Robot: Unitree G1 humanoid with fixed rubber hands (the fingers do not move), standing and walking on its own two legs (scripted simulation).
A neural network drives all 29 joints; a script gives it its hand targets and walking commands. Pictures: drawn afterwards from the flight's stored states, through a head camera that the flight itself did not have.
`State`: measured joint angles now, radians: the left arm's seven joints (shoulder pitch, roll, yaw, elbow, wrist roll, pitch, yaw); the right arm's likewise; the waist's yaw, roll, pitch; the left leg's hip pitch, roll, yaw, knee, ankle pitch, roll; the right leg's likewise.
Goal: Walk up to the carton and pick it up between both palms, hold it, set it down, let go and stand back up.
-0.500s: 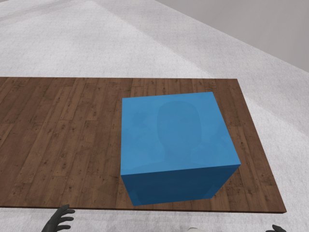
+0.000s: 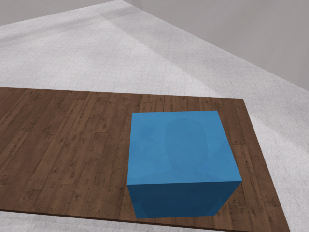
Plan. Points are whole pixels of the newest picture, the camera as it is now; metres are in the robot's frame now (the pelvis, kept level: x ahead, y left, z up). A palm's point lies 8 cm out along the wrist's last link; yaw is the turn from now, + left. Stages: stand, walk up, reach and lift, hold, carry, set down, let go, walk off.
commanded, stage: walk up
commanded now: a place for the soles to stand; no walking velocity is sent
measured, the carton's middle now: (175, 166) +0.35 -0.03 -0.08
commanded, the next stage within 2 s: reach and lift in 1.90 s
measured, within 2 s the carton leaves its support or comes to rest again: neither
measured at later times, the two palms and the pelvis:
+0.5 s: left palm out of the picture +0.07 +0.28 -0.13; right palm out of the picture +0.04 -0.33 -0.12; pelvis -0.03 -0.02 -0.01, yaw +2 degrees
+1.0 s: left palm out of the picture +0.05 +0.28 -0.14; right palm out of the picture +0.02 -0.34 -0.11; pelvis -0.04 -0.04 -0.02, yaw +3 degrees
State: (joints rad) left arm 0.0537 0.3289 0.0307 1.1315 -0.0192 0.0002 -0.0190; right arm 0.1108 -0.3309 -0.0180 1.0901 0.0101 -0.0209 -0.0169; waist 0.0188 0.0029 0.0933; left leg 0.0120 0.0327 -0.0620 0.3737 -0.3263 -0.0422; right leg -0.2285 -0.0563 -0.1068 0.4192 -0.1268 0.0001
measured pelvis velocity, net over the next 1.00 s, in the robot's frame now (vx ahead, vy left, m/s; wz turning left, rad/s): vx -0.04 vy -0.04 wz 0.04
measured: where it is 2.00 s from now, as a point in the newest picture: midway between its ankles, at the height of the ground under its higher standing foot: outside the picture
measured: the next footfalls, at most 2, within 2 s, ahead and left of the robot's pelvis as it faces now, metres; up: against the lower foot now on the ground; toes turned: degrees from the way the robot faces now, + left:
right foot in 1.04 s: +0.03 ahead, -0.17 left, +0.00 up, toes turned +3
left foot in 1.24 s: +0.01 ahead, +0.08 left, +0.00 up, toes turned +1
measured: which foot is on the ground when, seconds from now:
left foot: down 0.00-1.00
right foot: down 0.00-0.84, up 0.86-1.00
